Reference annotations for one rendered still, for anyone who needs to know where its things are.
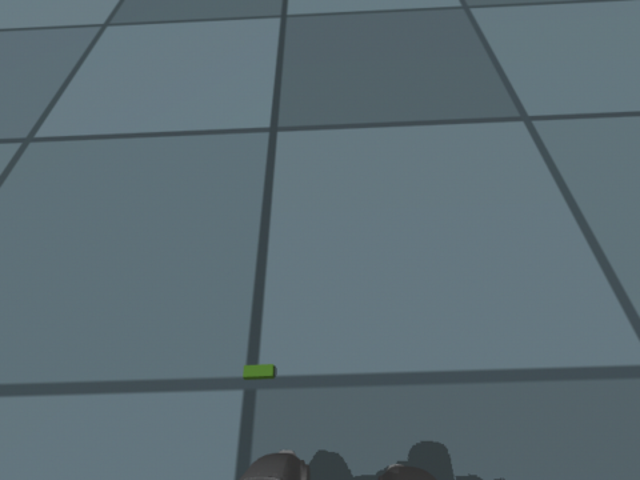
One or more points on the small box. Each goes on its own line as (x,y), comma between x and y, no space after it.
(258,372)

